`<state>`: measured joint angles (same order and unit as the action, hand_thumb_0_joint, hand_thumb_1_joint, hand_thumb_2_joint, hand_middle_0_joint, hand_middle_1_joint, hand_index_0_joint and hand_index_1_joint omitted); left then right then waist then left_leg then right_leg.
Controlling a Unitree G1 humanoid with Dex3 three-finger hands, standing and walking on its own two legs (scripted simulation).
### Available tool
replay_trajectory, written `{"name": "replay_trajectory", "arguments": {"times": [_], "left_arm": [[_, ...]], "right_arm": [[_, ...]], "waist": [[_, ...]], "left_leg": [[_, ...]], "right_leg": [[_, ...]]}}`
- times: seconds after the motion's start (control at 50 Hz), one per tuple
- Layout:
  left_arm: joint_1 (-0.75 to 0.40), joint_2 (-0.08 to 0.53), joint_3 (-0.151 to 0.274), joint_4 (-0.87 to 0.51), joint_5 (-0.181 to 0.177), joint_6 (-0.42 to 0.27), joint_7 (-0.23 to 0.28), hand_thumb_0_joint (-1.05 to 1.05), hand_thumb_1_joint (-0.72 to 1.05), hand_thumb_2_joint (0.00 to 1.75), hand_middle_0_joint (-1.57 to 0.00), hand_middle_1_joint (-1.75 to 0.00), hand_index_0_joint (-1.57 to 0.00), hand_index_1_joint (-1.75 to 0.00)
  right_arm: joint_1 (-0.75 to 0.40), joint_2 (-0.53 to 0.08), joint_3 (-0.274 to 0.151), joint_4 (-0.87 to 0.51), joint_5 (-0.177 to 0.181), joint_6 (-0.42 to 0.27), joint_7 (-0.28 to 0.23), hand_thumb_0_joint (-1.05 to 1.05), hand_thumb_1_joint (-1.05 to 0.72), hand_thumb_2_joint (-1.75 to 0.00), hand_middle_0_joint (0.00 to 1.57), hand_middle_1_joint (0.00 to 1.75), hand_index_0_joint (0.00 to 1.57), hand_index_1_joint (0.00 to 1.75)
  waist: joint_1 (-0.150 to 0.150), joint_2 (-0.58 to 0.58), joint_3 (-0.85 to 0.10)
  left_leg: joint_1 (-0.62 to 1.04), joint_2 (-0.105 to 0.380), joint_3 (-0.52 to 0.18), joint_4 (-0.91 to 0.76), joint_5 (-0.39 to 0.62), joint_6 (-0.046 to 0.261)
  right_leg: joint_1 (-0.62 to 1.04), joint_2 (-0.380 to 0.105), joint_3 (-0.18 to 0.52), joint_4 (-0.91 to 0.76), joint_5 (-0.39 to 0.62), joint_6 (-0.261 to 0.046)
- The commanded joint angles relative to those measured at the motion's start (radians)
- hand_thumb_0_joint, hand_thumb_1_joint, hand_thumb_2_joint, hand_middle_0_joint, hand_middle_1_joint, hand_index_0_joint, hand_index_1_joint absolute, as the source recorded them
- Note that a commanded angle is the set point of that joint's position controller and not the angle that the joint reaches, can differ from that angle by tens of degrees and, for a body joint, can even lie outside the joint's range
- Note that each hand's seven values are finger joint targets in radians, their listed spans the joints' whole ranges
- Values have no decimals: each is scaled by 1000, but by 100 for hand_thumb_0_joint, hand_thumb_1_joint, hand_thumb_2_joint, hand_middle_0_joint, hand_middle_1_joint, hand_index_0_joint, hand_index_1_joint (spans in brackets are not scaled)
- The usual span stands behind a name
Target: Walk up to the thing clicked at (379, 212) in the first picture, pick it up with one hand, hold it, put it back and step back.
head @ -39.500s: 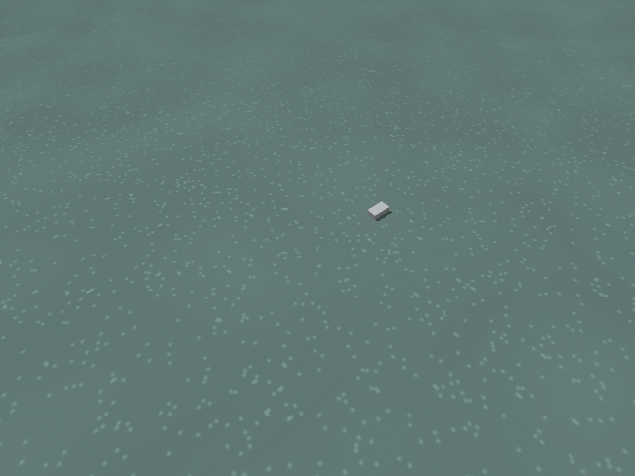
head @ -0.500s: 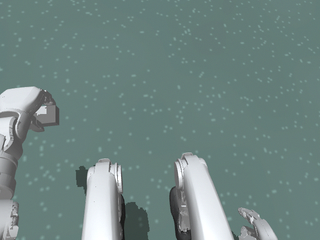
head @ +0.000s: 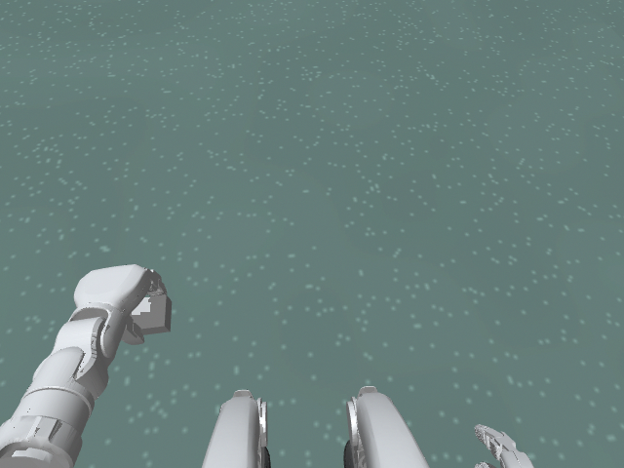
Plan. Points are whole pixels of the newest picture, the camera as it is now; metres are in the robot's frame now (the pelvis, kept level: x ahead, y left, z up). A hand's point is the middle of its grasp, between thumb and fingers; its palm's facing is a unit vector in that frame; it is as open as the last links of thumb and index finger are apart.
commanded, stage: lift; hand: left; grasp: from above
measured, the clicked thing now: (137, 317) +0.36 +0.26 -0.11
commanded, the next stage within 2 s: hold in 0.54 s
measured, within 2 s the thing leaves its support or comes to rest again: neither
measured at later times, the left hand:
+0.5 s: hand (138, 276) +0.37 +0.21 +0.03, palm faces -0.43 -0.09 -0.90, open 7.6 cm
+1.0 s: hand (121, 248) +0.38 +0.21 +0.07, palm faces -0.45 -0.06 -0.89, open 7.6 cm
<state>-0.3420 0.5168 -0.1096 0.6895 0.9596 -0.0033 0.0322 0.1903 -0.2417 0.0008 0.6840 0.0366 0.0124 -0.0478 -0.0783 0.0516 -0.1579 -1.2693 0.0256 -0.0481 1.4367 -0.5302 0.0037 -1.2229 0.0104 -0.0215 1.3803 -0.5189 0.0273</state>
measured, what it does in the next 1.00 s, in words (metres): rises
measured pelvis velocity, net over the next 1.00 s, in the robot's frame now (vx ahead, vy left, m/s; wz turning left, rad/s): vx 0.07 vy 0.00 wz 0.00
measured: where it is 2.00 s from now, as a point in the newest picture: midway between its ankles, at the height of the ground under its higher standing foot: outside the picture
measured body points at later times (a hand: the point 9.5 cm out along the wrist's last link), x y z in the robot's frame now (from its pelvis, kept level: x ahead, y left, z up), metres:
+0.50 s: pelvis +0.04 -0.01 +0.10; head +0.10 -0.02 +0.55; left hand +0.38 +0.21 +0.08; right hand +0.13 -0.28 -0.03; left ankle +0.08 +0.11 -0.59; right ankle +0.07 -0.14 -0.59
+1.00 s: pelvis +0.07 +0.00 +0.13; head +0.10 -0.02 +0.58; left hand +0.40 +0.22 +0.12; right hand +0.18 -0.26 +0.01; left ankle +0.08 +0.11 -0.59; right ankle +0.07 -0.14 -0.59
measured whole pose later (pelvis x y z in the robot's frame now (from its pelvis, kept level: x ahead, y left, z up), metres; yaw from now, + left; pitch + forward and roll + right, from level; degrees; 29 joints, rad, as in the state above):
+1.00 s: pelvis +0.07 +0.00 +0.13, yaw +0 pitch +7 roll +0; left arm -0.30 0.37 -0.23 0.76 0.98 0.05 0.07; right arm 0.22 -0.25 -0.04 0.73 0.05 0.01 -0.05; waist -0.03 0.04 -0.06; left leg -0.47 0.02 0.02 0.69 -0.34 0.00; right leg -0.46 0.00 0.03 0.68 -0.33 0.02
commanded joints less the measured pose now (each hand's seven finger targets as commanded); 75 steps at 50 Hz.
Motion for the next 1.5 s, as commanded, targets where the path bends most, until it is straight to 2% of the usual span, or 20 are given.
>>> {"name": "replay_trajectory", "arguments": {"times": [0.0,0.08,0.14,0.2,0.24,0.42,0.56,0.62,0.68,0.72,0.74,0.78,0.82,0.88,0.94,1.02,1.12,1.14,1.16,1.48], "left_arm": [[-306,170,59,-156,7,-14,69,0,81,14,-108,-30,-114,-24],[-303,160,61,-124,17,-12,114,0,79,13,-107,-30,-113,-24],[-299,107,21,-73,26,5,144,0,81,17,-109,-32,-114,-26],[-294,149,47,-40,29,22,165,0,83,20,-110,-33,-116,-27],[-310,121,21,-30,16,30,164,0,85,21,-113,-31,-118,-26],[-278,79,-2,-25,1,69,164,0,82,18,-112,-28,-117,-23],[-302,56,-23,-39,5,69,142,0,85,17,-112,-32,-118,-26],[-291,49,-22,-43,1,69,141,0,83,18,-111,-32,-117,-26],[-279,44,-34,-22,21,66,130,0,83,16,-110,-32,-116,-26],[-280,66,-25,-43,24,61,122,0,85,19,-113,-31,-118,-25],[-291,57,-33,-47,23,58,115,0,87,17,-114,-32,-120,-25],[-289,59,-30,-60,21,55,103,0,89,19,-114,-34,-121,-27],[-274,53,-32,-72,19,54,96,0,90,19,-115,-32,-122,-25],[-267,42,-42,-76,26,58,85,0,88,21,-114,-32,-120,-26],[-282,80,-21,-126,19,51,75,0,89,20,-114,-32,-121,-26],[-262,49,-41,-126,26,55,65,0,87,17,-112,-31,-119,-24],[-253,54,-42,-166,16,60,48,0,90,21,-115,-32,-121,-26],[-241,52,-41,-152,19,63,44,0,89,20,-114,-32,-121,-25],[-256,59,-37,-178,15,63,43,0,91,20,-115,-32,-122,-25],[-255,73,-28,-252,22,57,4,0,93,20,-115,-34,-122,-27]], "right_arm": [[39,-158,-69,-70,1,-56,-18,0,-89,-90,20,30,20,30],[49,-153,-72,-56,2,-69,-19,0,-89,-90,20,30,20,30],[58,-145,-69,-45,1,-75,-19,0,-89,-90,20,30,20,30],[69,-145,-76,-35,0,-72,-22,0,-89,-90,20,30,20,30],[62,-139,-78,-36,-3,-73,-21,0,-89,-90,20,30,20,30],[51,-135,-82,-37,6,-64,-19,0,-89,-89,20,30,20,30],[64,-138,-88,-24,10,-64,-18,0,-89,-89,20,30,20,30],[60,-137,-87,-24,9,-63,-15,0,-89,-89,20,30,20,30],[55,-140,-90,-22,13,-57,-14,0,-89,-89,20,30,20,30],[42,-142,-90,-30,14,-52,-12,0,-89,-89,20,30,20,30],[43,-142,-89,-31,15,-52,-11,0,-89,-89,20,30,20,30],[32,-140,-87,-38,16,-49,-8,0,-89,-89,20,30,20,30],[26,-142,-89,-46,17,-45,-7,0,-89,-89,20,30,20,30],[19,-141,-88,-52,17,-39,-5,0,-89,-89,20,30,20,30],[12,-145,-90,-65,19,-32,-4,0,-89,-89,20,30,20,30],[11,-143,-88,-65,19,-28,-2,0,-89,-89,20,30,20,30],[-13,-142,-85,-85,22,-19,-1,0,-89,-89,20,30,20,30],[-10,-142,-85,-86,23,-18,-1,0,-89,-89,20,30,20,30],[-18,-141,-85,-88,23,-16,0,0,-89,-89,20,30,20,30],[-62,-136,-72,-114,24,-2,-6,0,-89,-89,20,30,20,30]], "waist": [[-18,76,-338],[-4,66,-311],[-9,35,-273],[5,-1,-263],[5,-1,-254],[31,-17,-237],[25,-38,-253],[30,-19,-235],[30,-27,-201],[47,-27,-195],[36,-29,-190],[42,-21,-177],[53,-9,-182],[47,-32,-166],[59,-13,-197],[55,-22,-173],[75,-39,-161],[62,-45,-156],[76,-38,-163],[81,-32,-125]], "left_leg": [[406,-8,-22,-359,4,5],[478,-18,-6,-432,29,2],[526,-21,3,-475,87,0],[552,-32,27,-493,154,4],[590,-34,39,-525,158,4],[724,-37,44,-650,257,0],[825,-37,51,-697,395,4],[863,-37,52,-732,411,-1],[886,-34,54,-756,447,-3],[898,-38,59,-775,440,-1],[898,-40,59,-781,429,-1],[908,-41,57,-798,419,-2],[940,-38,60,-816,443,-6],[948,-36,56,-824,469,-4],[979,-38,64,-835,496,-4],[997,-28,52,-848,535,-8],[1010,-36,62,-870,515,-3],[1010,-36,65,-870,516,0],[1014,-37,63,-877,520,-2],[1052,-38,75,-929,465,4]], "right_leg": [[246,30,3,-292,45,-46],[341,32,21,-391,46,-45],[403,33,25,-444,91,-45],[477,31,43,-511,135,-37],[516,28,51,-552,136,-34],[671,26,50,-649,245,-31],[764,23,55,-696,402,-22],[784,25,47,-720,400,-27],[791,29,41,-734,427,-29],[812,27,41,-754,419,-29],[814,26,44,-759,407,-30],[820,27,45,-774,392,-30],[834,30,41,-776,404,-35],[847,31,41,-785,431,-33],[879,29,40,-792,453,-34],[874,36,34,-795,472,-36],[913,27,41,-827,469,-31],[911,26,42,-828,475,-31],[921,25,41,-831,478,-30],[936,21,45,-888,422,-30]]}}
